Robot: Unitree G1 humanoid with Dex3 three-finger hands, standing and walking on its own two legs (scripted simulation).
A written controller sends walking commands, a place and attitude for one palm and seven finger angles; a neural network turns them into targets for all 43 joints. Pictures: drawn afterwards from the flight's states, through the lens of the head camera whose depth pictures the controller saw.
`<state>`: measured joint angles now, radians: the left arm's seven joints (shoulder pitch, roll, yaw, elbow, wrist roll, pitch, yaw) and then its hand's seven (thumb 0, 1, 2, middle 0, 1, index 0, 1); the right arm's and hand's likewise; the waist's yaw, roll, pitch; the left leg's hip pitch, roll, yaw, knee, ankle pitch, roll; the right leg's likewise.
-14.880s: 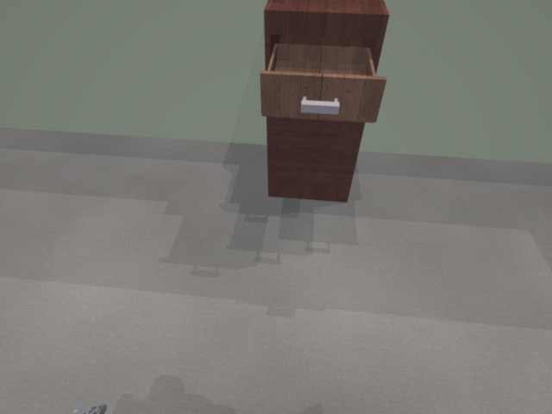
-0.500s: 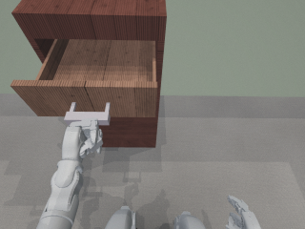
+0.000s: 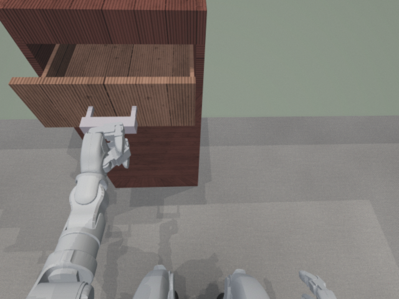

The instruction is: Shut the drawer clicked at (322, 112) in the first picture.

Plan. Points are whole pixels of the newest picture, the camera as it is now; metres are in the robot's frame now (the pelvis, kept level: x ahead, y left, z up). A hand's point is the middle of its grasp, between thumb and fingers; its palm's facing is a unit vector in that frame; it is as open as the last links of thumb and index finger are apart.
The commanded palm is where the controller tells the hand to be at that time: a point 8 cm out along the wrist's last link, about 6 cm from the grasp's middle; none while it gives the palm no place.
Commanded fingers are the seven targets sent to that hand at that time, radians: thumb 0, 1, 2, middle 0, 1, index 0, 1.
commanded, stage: push the drawer shut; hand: left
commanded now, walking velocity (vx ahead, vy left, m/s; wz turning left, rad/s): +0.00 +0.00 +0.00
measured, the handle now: (111, 117) +0.48 +0.20 +0.05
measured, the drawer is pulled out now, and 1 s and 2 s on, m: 0.12 0.00 0.00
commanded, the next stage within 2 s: pull the fist back off the drawer in 1.36 s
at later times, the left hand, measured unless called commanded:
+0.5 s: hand (129, 122) +0.47 +0.16 +0.04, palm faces +0.06 -1.00 -0.04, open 3.2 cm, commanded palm +0.45 +0.21 +0.05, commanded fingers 0.00 0.90 0.90 -1.40 -1.60 -1.40 -1.60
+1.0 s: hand (129, 103) +0.52 +0.17 +0.04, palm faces +0.06 -1.00 -0.04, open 3.3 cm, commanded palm +0.51 +0.21 +0.05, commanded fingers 0.00 0.90 0.90 -1.40 -1.60 -1.40 -1.60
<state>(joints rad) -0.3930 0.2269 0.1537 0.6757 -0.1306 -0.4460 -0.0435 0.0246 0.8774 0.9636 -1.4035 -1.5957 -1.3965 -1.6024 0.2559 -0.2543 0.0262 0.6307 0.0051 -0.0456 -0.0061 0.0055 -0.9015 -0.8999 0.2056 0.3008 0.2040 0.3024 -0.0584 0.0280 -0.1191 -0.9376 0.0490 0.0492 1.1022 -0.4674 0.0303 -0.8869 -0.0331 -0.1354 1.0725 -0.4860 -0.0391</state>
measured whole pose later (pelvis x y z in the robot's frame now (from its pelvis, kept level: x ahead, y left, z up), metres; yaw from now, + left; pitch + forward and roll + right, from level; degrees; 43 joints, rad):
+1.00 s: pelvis +0.00 +0.01 -0.01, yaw -2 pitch +24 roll -4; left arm -0.87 0.44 0.38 1.16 -0.05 -0.48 -0.09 0.04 0.79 0.91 -1.40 -1.60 -1.40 -1.60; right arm 0.35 -0.26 0.04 0.65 -0.03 0.04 0.02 0.00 -0.90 -0.90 0.21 0.30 0.20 0.30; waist -0.18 0.04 -0.12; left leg -1.10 0.07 0.05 1.16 -0.48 0.04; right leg -1.04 -0.01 -0.13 1.10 -0.47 -0.03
